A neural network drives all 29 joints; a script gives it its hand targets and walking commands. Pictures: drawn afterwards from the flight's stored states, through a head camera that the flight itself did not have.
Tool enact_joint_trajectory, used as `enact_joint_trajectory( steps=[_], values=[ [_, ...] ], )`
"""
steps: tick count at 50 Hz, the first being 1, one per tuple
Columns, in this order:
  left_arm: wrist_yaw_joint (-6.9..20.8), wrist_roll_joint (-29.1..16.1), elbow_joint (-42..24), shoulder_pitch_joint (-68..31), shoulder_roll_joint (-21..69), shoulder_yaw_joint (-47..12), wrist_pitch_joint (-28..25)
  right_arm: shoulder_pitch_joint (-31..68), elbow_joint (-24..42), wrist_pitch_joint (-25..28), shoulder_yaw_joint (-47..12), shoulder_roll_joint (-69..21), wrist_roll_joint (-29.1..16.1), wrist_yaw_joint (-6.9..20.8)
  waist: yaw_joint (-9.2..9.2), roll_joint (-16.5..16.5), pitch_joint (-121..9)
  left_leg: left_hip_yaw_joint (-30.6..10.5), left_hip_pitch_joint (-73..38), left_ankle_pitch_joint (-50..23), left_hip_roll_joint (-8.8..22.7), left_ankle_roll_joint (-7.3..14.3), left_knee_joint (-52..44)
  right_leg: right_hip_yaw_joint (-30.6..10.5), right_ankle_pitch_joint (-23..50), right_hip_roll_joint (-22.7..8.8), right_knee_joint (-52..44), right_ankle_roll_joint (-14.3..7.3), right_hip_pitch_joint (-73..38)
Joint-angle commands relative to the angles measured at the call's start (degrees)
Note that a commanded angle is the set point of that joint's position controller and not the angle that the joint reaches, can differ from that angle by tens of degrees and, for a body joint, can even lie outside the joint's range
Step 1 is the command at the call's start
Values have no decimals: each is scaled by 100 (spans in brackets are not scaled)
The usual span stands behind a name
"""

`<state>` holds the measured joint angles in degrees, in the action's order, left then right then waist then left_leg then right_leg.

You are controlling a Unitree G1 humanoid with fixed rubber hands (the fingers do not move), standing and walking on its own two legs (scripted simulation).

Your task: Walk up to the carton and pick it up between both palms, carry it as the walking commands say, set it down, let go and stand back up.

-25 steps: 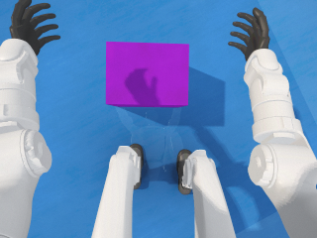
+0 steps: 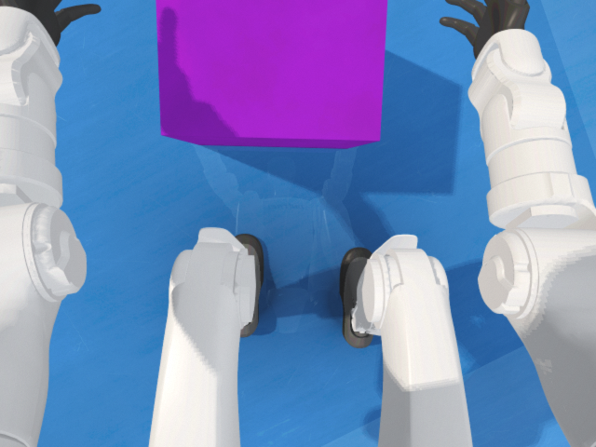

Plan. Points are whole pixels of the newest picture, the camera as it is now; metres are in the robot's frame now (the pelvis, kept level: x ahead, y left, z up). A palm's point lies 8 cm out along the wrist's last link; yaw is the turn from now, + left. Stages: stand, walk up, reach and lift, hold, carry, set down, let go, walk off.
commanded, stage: reach and lift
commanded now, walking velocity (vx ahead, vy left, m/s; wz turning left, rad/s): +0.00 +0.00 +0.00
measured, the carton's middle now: (274, 74) +0.53 +0.08 -0.33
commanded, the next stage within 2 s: none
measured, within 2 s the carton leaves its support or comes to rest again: neither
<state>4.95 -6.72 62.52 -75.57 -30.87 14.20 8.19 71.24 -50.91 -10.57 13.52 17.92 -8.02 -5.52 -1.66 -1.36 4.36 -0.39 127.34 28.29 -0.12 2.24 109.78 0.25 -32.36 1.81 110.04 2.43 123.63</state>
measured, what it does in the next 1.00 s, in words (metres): lowers itself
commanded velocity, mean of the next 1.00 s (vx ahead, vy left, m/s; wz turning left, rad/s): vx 0.00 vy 0.00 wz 0.00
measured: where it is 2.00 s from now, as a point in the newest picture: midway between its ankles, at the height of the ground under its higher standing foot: (301, 308)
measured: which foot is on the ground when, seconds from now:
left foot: down 0.00-1.00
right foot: down 0.00-1.00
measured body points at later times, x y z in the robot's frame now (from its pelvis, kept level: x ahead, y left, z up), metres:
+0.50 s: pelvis -0.01 +0.00 -0.08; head +0.37 +0.04 +0.16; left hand +0.52 +0.30 -0.26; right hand +0.55 -0.15 -0.26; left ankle +0.11 +0.11 -0.41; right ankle +0.10 -0.13 -0.41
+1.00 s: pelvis -0.01 +0.00 -0.08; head +0.35 +0.04 +0.18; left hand +0.52 +0.28 -0.25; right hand +0.55 -0.13 -0.25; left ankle +0.11 +0.11 -0.41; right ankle +0.10 -0.13 -0.41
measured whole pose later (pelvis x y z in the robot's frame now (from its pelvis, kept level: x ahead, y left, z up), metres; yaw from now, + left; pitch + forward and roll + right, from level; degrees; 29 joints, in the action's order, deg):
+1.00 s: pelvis -0.01 +0.00 -0.08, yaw +0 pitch +36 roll -4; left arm -0.8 -13.9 70.6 -84.4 -30.3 4.4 2.7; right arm 81.0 -62.3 -4.7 7.3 18.5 -12.4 -7.2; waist -2.7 -1.8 20.9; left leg -0.5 131.8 29.7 0.8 2.7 125.6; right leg 1.2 -34.6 2.0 126.0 2.4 127.4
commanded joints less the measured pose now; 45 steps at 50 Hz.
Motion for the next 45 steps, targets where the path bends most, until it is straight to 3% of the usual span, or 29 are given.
enact_joint_trajectory(
  steps=[1, 17, 26, 30, 37, 45],
  values=[
    [-82, -62, -618, -1583, -1062, 67, -226, 1332, 640, 237, 45, 888, -30, -40, -154, 446, -6153, -89, -4642, -2119, 81, -134, -521, 453, 930, 127, -384, 98, -1946],
    [-352, -465, -122, -2004, -1111, -362, -583, 1819, 11, 574, -270, 998, -300, -86, -195, 416, -5205, -203, -4210, -2112, 218, -139, 623, 369, 930, 72, 652, 73, -1514],
    [-533, -727, -429, -2225, -1316, -554, -665, 2095, 346, 609, -542, 1133, -553, -206, -255, 261, -6070, -149, -4515, -2203, 252, -113, 892, 397, 1244, 43, 917, 67, -2297],
    [-552, -736, -392, -2237, -1252, -651, -629, 2068, 154, 567, -641, 1044, -662, -185, -267, 333, -5940, -142, -4575, -2161, 242, -108, 904, 401, 1214, 50, 930, 51, -2277],
    [-546, -668, -139, -2289, -1070, -708, -622, 2104, -96, 611, -510, 1060, -545, -150, -191, 469, -5129, -173, -4314, -1993, 240, -121, 877, 399, 1010, 34, 908, 40, -1755],
    [-546, -708, 235, -2304, -753, -851, -663, 2167, -512, 691, -484, 880, -409, -159, -102, 402, -4625, -202, -3841, -1707, 221, -135, 735, 386, 859, 41, 807, 17, -1554]
  ],
)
